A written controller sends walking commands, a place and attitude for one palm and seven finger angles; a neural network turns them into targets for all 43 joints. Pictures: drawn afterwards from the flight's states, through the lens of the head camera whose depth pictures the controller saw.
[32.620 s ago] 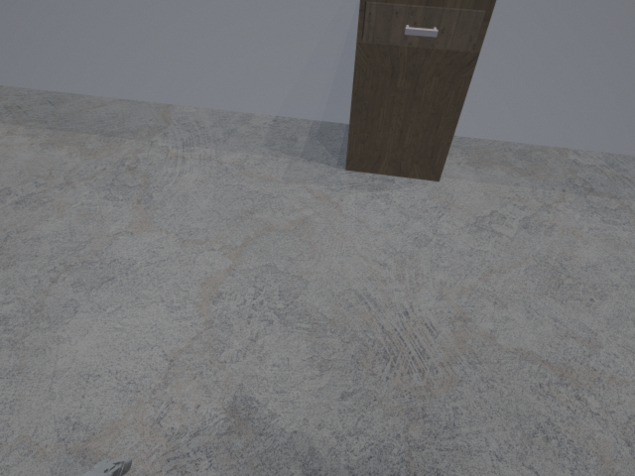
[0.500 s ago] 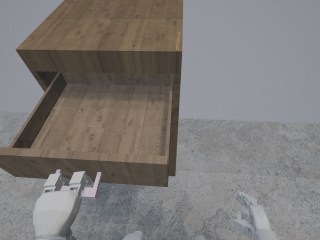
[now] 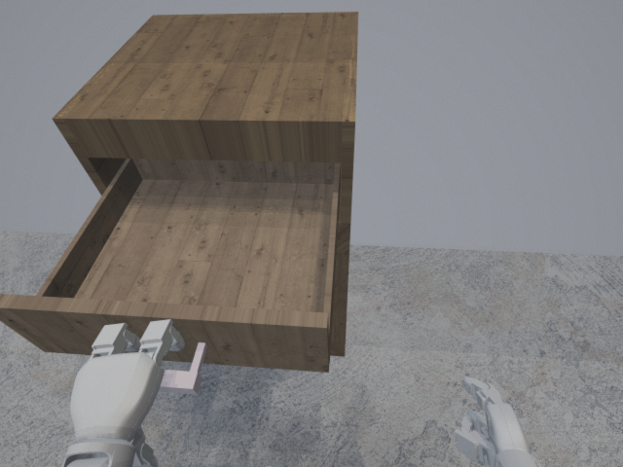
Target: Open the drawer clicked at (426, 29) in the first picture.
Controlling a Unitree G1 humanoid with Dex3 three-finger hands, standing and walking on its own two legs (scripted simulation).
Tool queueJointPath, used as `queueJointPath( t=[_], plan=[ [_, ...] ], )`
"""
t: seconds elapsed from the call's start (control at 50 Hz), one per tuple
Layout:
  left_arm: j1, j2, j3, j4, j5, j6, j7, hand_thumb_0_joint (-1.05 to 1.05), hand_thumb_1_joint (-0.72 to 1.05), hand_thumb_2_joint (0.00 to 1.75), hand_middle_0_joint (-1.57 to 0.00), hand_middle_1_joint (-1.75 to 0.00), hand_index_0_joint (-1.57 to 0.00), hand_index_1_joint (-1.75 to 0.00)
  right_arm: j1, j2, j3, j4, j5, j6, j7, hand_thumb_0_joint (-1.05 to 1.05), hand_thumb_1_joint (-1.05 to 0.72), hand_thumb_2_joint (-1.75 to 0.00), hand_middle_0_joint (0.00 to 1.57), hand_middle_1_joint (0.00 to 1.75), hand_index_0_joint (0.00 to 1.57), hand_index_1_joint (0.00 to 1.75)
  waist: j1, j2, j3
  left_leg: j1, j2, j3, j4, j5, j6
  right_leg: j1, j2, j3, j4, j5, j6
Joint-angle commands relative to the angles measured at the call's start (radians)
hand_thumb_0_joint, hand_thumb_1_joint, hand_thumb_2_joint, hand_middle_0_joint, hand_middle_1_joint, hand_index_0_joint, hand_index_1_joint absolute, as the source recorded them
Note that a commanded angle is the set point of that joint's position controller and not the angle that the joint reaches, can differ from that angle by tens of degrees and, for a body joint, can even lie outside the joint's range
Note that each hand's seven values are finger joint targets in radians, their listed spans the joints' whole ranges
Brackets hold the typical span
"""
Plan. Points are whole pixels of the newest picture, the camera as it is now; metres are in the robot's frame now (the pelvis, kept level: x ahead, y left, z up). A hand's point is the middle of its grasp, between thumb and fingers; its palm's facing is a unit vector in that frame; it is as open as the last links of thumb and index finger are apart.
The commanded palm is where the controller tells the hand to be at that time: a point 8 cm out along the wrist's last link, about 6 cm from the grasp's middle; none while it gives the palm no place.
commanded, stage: lift the hand off the handle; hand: left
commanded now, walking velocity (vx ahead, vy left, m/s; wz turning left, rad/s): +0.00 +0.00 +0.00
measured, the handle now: (157, 363) +0.24 +0.24 +0.00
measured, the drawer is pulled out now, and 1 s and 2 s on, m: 0.30 0.30 0.30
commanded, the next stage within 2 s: draw the hand back to the body in 1.00 s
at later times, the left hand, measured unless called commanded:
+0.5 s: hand (121, 368) +0.20 +0.23 +0.09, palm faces +0.08 -0.09 -0.99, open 13.6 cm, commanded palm +0.17 +0.23 +0.14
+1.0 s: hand (88, 344) +0.20 +0.23 +0.15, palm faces +0.10 -0.12 -0.99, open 13.8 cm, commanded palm +0.17 +0.23 +0.20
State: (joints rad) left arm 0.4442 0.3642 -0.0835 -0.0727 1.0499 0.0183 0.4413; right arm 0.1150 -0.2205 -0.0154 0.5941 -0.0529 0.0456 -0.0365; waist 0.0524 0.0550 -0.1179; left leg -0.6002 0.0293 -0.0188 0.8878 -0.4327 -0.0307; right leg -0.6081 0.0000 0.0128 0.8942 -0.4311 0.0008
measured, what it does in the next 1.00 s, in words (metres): stands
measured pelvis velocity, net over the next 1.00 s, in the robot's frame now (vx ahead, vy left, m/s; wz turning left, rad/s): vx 0.03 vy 0.01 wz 0.00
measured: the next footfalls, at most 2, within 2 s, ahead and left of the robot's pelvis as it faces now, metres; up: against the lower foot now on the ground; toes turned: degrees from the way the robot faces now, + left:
none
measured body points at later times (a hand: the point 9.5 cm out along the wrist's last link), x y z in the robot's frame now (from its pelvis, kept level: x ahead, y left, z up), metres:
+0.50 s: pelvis +0.02 +0.00 +0.02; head +0.02 -0.04 +0.47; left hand +0.19 +0.23 +0.14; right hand +0.24 -0.20 -0.07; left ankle +0.01 +0.14 -0.69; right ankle +0.01 -0.12 -0.69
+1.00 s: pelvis +0.03 +0.01 +0.04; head +0.02 -0.03 +0.48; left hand +0.19 +0.24 +0.20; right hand +0.26 -0.19 -0.04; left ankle +0.01 +0.14 -0.69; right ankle +0.01 -0.12 -0.69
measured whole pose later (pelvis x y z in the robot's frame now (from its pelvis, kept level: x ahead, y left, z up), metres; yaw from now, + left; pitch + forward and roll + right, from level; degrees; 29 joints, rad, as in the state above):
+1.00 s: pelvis +0.03 +0.01 +0.04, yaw +0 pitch +1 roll +0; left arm 0.56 0.48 0.02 -0.53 0.89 0.04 0.12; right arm 0.12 -0.25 0.01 0.53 0.00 0.07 0.01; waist 0.10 0.10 -0.07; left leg -0.28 0.02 -0.01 0.59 -0.33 -0.02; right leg -0.27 -0.01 0.01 0.57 -0.32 0.02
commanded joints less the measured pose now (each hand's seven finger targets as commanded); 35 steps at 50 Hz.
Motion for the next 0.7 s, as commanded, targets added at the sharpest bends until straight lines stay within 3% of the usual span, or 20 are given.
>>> queueJointPath(
  t=[0.0,0.16,0.28,0.36,0.4,0.48,0.54,0.58,0.66,0.68],
  plan=[
    [-0.045,0.147,0.124,-0.252,-0.012,0.0,0.03,0.0,-0.5,0.3,-0.3,-1.2,-0.3,-1.2,-0.147,-0.098,-0.032,-0.173,0.009,-0.045,0.007,0.0,-0.9,-0.9,0.2,0.3,0.2,0.3,0.014,-0.022,-0.126,0.16,-0.051,0.041,-0.153,0.187,0.048,0.087,0.027,-0.02,-0.197,0.189,-0.037],
    [-0.077,0.147,0.098,-0.317,-0.03,0.007,-0.038,0.0,-0.5,0.3,-0.3,-1.2,-0.3,-1.2,-0.157,-0.098,-0.024,-0.181,0.013,-0.043,0.013,0.0,-0.9,-0.9,0.2,0.3,0.2,0.3,0.01,-0.032,-0.083,0.214,-0.047,0.036,-0.208,0.188,0.051,0.126,0.021,-0.019,-0.258,0.173,-0.033],
    [-0.062,0.192,0.139,-0.389,-0.041,-0.013,-0.072,0.0,-0.5,0.3,-0.3,-1.2,-0.3,-1.2,-0.152,-0.091,-0.015,-0.184,0.01,-0.048,0.017,0.0,-0.9,-0.9,0.2,0.3,0.2,0.3,0.029,-0.029,-0.114,0.267,-0.047,0.039,-0.227,0.246,0.05,0.182,0.014,-0.01,-0.274,0.232,-0.031],
    [-0.06,0.193,0.149,-0.417,-0.057,-0.018,-0.09,0.0,-0.5,0.3,-0.3,-1.2,-0.3,-1.2,-0.156,-0.093,-0.017,-0.185,0.014,-0.047,0.02,0.0,-0.9,-0.9,0.2,0.3,0.2,0.3,0.024,-0.009,-0.083,0.283,-0.042,0.037,-0.249,0.261,0.046,0.2,0.016,-0.013,-0.299,0.25,-0.032],
    [-0.014,0.201,0.167,-0.435,-0.069,-0.02,-0.099,0.0,-0.5,0.3,-0.3,-1.2,-0.3,-1.2,-0.152,-0.092,-0.019,-0.185,0.02,-0.046,0.023,0.0,-0.9,-0.9,0.2,0.3,0.2,0.3,0.036,-0.011,-0.086,0.291,-0.037,0.041,-0.262,0.28,0.046,0.227,0.013,-0.02,-0.301,0.28,-0.029],
    [0.031,0.214,0.185,-0.445,-0.08,0.002,-0.124,0.0,-0.5,0.3,-0.3,-1.2,-0.3,-1.2,-0.156,-0.092,-0.008,-0.192,0.024,-0.042,0.029,0.0,-0.9,-0.9,0.2,0.3,0.2,0.3,0.041,-0.054,-0.089,0.295,-0.036,0.046,-0.273,0.31,0.047,0.263,0.005,-0.016,-0.313,0.336,-0.02],
    [0.022,0.227,0.19,-0.46,-0.097,0.02,-0.157,0.0,-0.5,0.3,-0.3,-1.2,-0.3,-1.2,-0.169,-0.099,-0.008,-0.192,0.035,-0.034,0.029,0.0,-0.9,-0.9,0.2,0.3,0.2,0.3,0.041,-0.05,-0.054,0.295,-0.034,0.05,-0.302,0.308,0.046,0.29,0.001,-0.018,-0.334,0.356,-0.015],
    [0.024,0.239,0.2,-0.479,-0.107,0.028,-0.182,0.0,-0.5,0.3,-0.3,-1.2,-0.3,-1.2,-0.167,-0.101,-0.002,-0.199,0.038,-0.034,0.029,0.0,-0.9,-0.9,0.2,0.3,0.2,0.3,0.042,-0.058,-0.068,0.31,-0.031,0.052,-0.31,0.322,0.049,0.307,-0.004,-0.02,-0.342,0.364,-0.012],
    [0.044,0.281,0.241,-0.553,-0.138,0.026,-0.221,0.0,-0.5,0.3,-0.3,-1.2,-0.3,-1.2,-0.179,-0.114,-0.002,-0.221,0.046,-0.035,0.02,0.0,-0.9,-0.9,0.2,0.3,0.2,0.3,0.051,-0.023,-0.068,0.342,-0.027,0.054,-0.326,0.345,0.048,0.344,-0.007,-0.009,-0.372,0.398,-0.012],
    [0.044,0.26,0.214,-0.567,-0.14,0.02,-0.23,0.0,-0.5,0.3,-0.3,-1.2,-0.3,-1.2,-0.161,-0.108,0.004,-0.221,0.042,-0.037,0.024,0.0,-0.9,-0.9,0.2,0.3,0.2,0.3,0.047,-0.019,-0.071,0.346,-0.027,0.058,-0.328,0.343,0.052,0.336,-0.015,-0.025,-0.369,0.384,-0.006]
  ],
)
